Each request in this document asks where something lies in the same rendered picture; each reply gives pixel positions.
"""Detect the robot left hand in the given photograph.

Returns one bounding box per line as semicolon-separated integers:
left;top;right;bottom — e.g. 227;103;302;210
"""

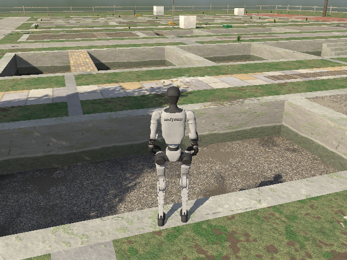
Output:
149;145;161;154

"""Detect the humanoid robot torso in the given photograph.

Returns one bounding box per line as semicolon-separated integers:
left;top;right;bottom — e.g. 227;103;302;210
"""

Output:
161;108;186;163

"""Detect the robot right upper arm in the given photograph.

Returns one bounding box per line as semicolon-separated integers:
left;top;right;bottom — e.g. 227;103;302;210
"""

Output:
185;109;197;140

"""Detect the robot right forearm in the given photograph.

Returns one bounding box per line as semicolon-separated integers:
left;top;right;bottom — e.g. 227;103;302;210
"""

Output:
191;132;198;149

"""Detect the robot left upper arm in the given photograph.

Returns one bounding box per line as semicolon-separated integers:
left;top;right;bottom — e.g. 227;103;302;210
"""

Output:
150;110;162;140

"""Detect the robot right hand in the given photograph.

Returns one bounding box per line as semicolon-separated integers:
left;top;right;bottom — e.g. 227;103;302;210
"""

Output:
186;146;198;156

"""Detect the humanoid robot head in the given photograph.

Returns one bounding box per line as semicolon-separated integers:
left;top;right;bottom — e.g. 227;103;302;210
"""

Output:
164;86;183;113

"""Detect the robot left forearm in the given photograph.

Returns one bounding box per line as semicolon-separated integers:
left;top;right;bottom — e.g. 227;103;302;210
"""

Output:
149;132;156;148

